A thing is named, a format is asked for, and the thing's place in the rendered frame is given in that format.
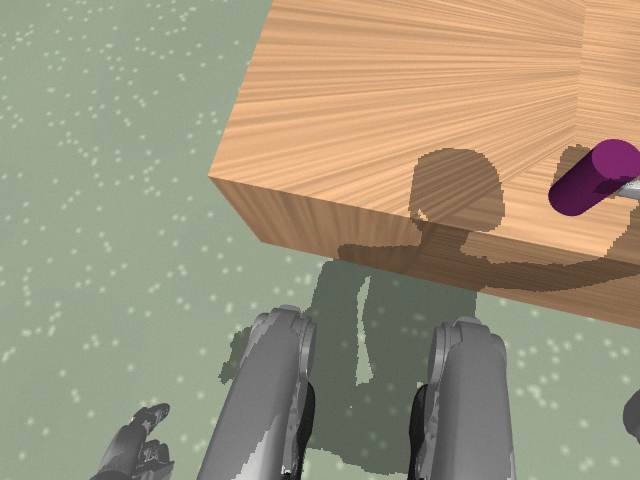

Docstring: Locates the left robot hand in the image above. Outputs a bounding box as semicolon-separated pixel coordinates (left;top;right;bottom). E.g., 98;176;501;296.
96;403;175;480

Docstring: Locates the right robot arm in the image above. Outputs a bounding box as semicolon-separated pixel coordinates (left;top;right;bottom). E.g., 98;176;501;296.
623;389;640;444

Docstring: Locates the can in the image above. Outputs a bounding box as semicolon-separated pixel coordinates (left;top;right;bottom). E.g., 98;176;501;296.
548;139;640;216

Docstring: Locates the left robot foot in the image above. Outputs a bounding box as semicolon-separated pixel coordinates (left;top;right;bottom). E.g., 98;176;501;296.
281;382;315;480

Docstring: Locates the right robot hand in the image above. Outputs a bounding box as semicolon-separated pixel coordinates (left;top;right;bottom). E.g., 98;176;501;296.
618;179;640;200

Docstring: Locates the right robot foot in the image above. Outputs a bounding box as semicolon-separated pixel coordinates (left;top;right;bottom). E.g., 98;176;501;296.
407;384;428;480

